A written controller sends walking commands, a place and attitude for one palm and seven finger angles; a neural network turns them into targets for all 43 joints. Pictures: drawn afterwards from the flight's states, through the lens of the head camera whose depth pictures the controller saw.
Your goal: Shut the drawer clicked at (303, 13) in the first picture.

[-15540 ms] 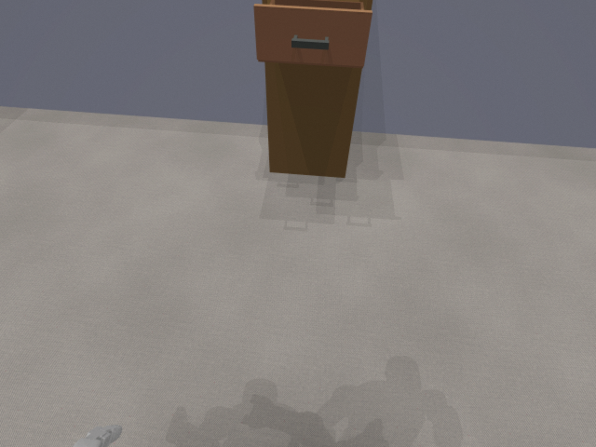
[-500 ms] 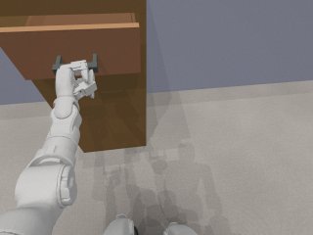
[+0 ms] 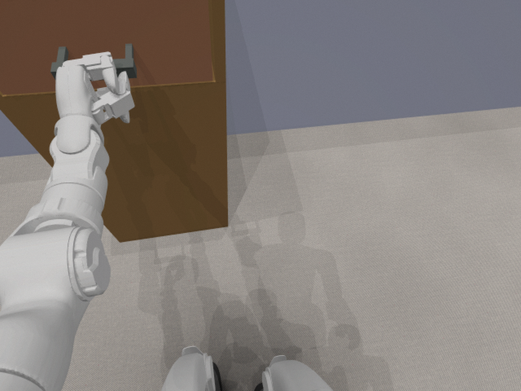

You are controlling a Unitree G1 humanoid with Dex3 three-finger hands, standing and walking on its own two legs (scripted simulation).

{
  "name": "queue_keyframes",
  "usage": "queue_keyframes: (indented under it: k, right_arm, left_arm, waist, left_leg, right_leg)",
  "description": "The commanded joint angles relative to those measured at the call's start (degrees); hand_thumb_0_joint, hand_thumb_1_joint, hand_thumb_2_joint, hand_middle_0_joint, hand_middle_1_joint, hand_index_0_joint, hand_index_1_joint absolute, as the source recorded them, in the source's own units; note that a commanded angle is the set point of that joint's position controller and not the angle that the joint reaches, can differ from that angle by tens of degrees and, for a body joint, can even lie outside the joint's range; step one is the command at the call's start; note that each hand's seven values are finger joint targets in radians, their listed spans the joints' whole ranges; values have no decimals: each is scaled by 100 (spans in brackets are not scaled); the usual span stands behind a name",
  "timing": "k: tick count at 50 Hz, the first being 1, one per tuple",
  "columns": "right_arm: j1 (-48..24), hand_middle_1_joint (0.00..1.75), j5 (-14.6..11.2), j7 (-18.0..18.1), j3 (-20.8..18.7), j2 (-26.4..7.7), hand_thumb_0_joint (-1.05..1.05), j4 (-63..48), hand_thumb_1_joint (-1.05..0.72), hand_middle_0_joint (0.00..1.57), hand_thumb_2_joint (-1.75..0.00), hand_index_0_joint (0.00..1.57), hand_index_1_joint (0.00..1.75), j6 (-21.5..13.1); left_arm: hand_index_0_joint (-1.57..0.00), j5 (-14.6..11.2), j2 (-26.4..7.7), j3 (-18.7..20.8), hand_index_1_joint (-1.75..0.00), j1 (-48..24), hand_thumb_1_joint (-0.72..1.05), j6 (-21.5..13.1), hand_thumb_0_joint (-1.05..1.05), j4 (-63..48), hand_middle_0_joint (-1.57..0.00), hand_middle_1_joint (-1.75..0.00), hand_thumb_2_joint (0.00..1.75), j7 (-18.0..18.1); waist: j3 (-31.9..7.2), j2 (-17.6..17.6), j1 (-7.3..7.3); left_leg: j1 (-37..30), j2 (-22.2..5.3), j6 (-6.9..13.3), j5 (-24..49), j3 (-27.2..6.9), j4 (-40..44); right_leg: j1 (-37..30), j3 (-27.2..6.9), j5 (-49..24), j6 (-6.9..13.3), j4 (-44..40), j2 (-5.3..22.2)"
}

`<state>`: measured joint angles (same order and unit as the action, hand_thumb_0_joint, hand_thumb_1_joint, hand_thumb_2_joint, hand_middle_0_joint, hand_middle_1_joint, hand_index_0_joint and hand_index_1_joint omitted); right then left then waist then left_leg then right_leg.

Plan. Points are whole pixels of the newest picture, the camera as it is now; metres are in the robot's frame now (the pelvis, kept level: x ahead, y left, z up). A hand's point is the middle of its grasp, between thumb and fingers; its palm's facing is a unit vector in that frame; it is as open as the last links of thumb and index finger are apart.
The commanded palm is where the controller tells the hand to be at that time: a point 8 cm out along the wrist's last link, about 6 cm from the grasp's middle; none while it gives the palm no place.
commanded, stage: push the drawer shut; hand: left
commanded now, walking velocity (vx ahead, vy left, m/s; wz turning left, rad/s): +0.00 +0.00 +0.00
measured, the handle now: (96, 61) +0.61 +0.18 +0.10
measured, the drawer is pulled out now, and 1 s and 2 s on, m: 0.00 0.00 0.00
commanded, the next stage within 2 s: pull the fist back off the drawer in 0.42 s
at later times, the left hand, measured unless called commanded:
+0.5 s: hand (114, 89) +0.55 +0.15 +0.10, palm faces +0.09 -1.00 -0.04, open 3.4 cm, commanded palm +0.59 +0.18 +0.10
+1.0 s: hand (122, 92) +0.54 +0.14 +0.10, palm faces +0.09 -1.00 -0.02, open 3.3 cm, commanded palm +0.52 +0.18 +0.10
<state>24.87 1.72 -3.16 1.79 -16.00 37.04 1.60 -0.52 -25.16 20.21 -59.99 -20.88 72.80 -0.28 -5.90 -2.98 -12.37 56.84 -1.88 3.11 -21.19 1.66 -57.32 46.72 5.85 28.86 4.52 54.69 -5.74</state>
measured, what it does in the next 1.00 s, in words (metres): stands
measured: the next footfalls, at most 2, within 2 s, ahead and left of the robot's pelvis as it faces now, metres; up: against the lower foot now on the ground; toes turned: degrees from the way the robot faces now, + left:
none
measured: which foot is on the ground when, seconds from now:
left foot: down 0.00-1.00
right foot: down 0.00-1.00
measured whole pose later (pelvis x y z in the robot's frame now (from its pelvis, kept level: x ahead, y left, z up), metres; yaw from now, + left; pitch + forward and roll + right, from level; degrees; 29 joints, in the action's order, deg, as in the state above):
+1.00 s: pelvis -0.02 +0.03 -0.01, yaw +0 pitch +23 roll -6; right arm 27.6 3.8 -4.7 2.2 -16.0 38.6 -1.1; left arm 1.9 -25.4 17.8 -66.9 -19.6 74.9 4.8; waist -5.6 -3.7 -14.4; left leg 62.9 -1.2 5.1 -19.5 1.3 -59.5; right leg 52.3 6.5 27.3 2.7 56.6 -5.0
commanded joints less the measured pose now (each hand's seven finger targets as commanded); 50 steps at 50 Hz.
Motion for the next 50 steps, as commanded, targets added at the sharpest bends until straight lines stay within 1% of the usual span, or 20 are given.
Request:
queue_keyframes:
  k: [1, 3, 6, 11, 13, 16, 18, 20, 21, 25, 27, 30, 32, 36, 40, 42, 43, 45, 47, 50]
  right_arm:
    - [1178, 30, 24, 34, -328, -1048, 0, -167, -90, 20, -90, 20, 30, -38]
    - [1251, 30, 39, 44, -307, -1077, 0, -151, -90, 20, -90, 20, 30, -15]
    - [1304, 30, 27, 66, -303, -1074, 0, -106, -90, 20, -90, 20, 30, -13]
    - [1353, 30, 74, 33, -322, -1075, 0, -3, -90, 20, -90, 20, 30, -77]
    - [1382, 30, 90, 22, -322, -1095, 0, 42, -90, 20, -90, 20, 30, -101]
    - [1424, 30, 89, 47, -300, -1158, 0, 74, -90, 20, -90, 20, 30, -145]
    - [1415, 30, 87, 50, -278, -1155, 0, 89, -90, 20, -90, 20, 30, -187]
    - [1425, 30, 85, 60, -270, -1177, 0, 112, -90, 20, -90, 20, 30, -229]
    - [1433, 30, 82, 74, -261, -1204, 0, 120, -90, 20, -90, 20, 30, -249]
    - [1438, 30, 88, 88, -246, -1219, 0, 166, -90, 20, -90, 20, 30, -352]
    - [1447, 30, 101, 103, -231, -1240, 0, 187, -90, 20, -90, 20, 30, -415]
    - [1473, 30, 126, 94, -238, -1261, 0, 162, -90, 20, -90, 20, 30, -443]
    - [1460, 30, 121, 91, -226, -1267, 0, 144, -90, 20, -90, 20, 30, -445]
    - [1463, 30, 151, 70, -232, -1268, 0, 99, -90, 20, -90, 20, 30, -439]
    - [1449, 30, 188, 13, -288, -1250, 0, 66, -90, 20, -90, 20, 30, -417]
    - [1446, 30, 194, -18, -299, -1251, 0, 62, -90, 20, -90, 20, 30, -401]
    - [1451, 30, 210, -32, -315, -1259, 0, 59, -90, 20, -90, 20, 30, -390]
    - [1402, 30, 198, -70, -359, -1235, 0, 22, -90, 20, -90, 20, 30, -367]
    - [1372, 30, 191, -96, -378, -1223, 0, 8, -90, 20, -90, 20, 30, -331]
    - [1324, 30, 169, -125, -397, -1205, 0, -60, -90, 20, -90, 20, 30, -278]
  left_arm:
    - [-140, -28, -1722, 301, -160, -3393, 90, -304, 0, -1185, -140, -160, 90, 178]
    - [-140, 5, -1970, 436, -160, -3526, 90, -267, 0, -1107, -140, -160, 90, 177]
    - [-140, 22, -1916, 305, -160, -3948, 90, -242, 0, -1101, -140, -160, 90, 174]
    - [-140, 50, -1674, 103, -160, -4346, 90, -377, 0, -1341, -140, -160, 90, 215]
    - [-140, 55, -1584, 34, -160, -4413, 90, -372, 0, -1214, -140, -160, 90, 247]
    - [-140, 95, -1832, 104, -160, -4613, 90, -347, 0, -1151, -140, -160, 90, 308]
    - [-140, 85, -1614, -75, -160, -4686, 90, -291, 0, -1037, -140, -160, 90, 330]
    - [-140, 103, -1558, -169, -160, -4742, 90, -254, 0, -981, -140, -160, 90, 348]
    - [-140, 108, -1675, -111, -160, -4770, 90, -240, 0, -938, -140, -160, 90, 375]
    - [-140, 108, -1435, -336, -160, -4978, 90, -246, 0, -1014, -140, -160, 90, 426]
    - [-140, 105, -1476, -305, -160, -4920, 90, -207, 0, -888, -140, -160, 90, 460]
    - [-140, 116, -1650, -134, -160, -4963, 90, -223, 0, -921, -140, -160, 90, 498]
    - [-140, 116, -1624, -154, -160, -4900, 90, -177, 0, -822, -140, -160, 90, 509]
    - [-140, 167, -1620, -121, -160, -4875, 90, -173, 0, -805, -140, -160, 90, 524]
    - [-140, 202, -1410, -165, -160, -4884, 90, -249, 0, -994, -140, -160, 90, 572]
    - [-140, 194, -1357, -141, -160, -4632, 90, -232, 0, -916, -140, -160, 90, 594]
    - [-140, 195, -1416, -49, -160, -4611, 90, -258, 0, -1001, -140, -160, 90, 606]
    - [-140, 176, -1200, -140, -160, -4391, 90, -307, 0, -1227, -140, -160, 90, 600]
    - [-140, 148, -1100, -145, -160, -4093, 90, -296, 0, -1223, -140, -160, 90, 611]
    - [-140, 108, -1154, -21, -160, -3733, 90, -342, 0, -1518, -140, -160, 90, 626]
  waist:
    - [-2567, -383, -219]
    - [-2563, -288, -256]
    - [-2472, -394, -417]
    - [-2716, -1001, -472]
    - [-2620, -961, -564]
    - [-2600, -918, -605]
    - [-2462, -939, -685]
    - [-2447, -925, -719]
    - [-2387, -888, -729]
    - [-2439, -1110, -805]
    - [-2337, -944, -823]
    - [-2546, -988, -739]
    - [-2400, -880, -760]
    - [-2385, -955, -705]
    - [-2557, -1102, -641]
    - [-2525, -982, -587]
    - [-2641, -1050, -555]
    - [-2832, -1136, -420]
    - [-2770, -986, -365]
    - [-2979, -1013, -187]
  left_leg:
    - [-2510, 85, 74, 1426, -593, 236]
    - [-2333, 89, 95, 1468, -585, 183]
    - [-2307, 56, 94, 1218, -605, 167]
    - [-3050, -22, 29, 1356, -816, 190]
    - [-3053, -32, 38, 1264, -878, 186]
    - [-2878, -57, 35, 901, -922, 249]
    - [-2813, -52, 51, 689, -928, 280]
    - [-2857, -76, 34, 497, -995, 343]
    - [-2773, -94, 39, 348, -999, 359]
    - [-3013, -149, 6, 103, -1154, 473]
    - [-2852, -152, 14, -142, -1174, 517]
    - [-2919, -129, -1, -86, -1201, 502]
    - [-2792, -131, 2, -221, -1205, 530]
    - [-2838, -130, -24, -286, -1278, 557]
    - [-3176, -161, -69, -196, -1444, 574]
    - [-3156, -162, -74, -132, -1439, 579]
    - [-3285, -167, -77, -7, -1454, 564]
    - [-3580, -204, -120, 123, -1536, 611]
    - [-3616, -208, -127, 208, -1522, 645]
    - [-3803, -194, -138, 583, -1450, 647]
  right_leg:
    - [-45, -727, -1867, -402, -920, 131]
    - [-146, -757, -2020, -413, -892, 133]
    - [107, -759, -1665, -439, -958, 138]
    - [718, -595, -1316, -344, -911, 85]
    - [902, -554, -1175, -332, -908, 72]
    - [942, -549, -856, -343, -918, 77]
    - [1068, -545, -712, -346, -951, 91]
    - [1186, -507, -562, -347, -944, 87]
    - [1206, -524, -466, -353, -954, 94]
    - [1516, -458, -358, -336, -889, 112]
    - [1506, -461, -233, -344, -899, 113]
    - [1457, -431, -258, -318, -845, 111]
    - [1457, -434, -192, -325, -876, 120]
    - [1558, -387, -186, -301, -804, 122]
    - [1733, -325, -294, -276, -693, 131]
    - [1669, -314, -331, -271, -704, 124]
    - [1662, -302, -390, -263, -671, 127]
    - [1662, -278, -476, -251, -643, 130]
    - [1572, -258, -523, -251, -669, 116]
    - [1354, -259, -692, -235, -675, 98]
